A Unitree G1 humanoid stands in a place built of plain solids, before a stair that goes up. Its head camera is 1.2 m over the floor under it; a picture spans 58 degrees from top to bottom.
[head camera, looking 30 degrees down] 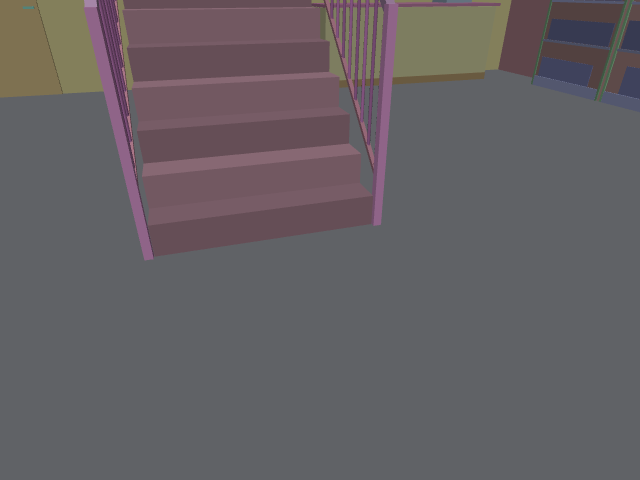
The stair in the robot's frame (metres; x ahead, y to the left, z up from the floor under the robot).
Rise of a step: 0.18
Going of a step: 0.20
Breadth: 1.22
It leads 17 degrees to the left of straight ahead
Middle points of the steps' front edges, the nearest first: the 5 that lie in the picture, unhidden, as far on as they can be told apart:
2.09 0.28 0.18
2.28 0.34 0.37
2.47 0.40 0.55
2.67 0.46 0.73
2.86 0.52 0.92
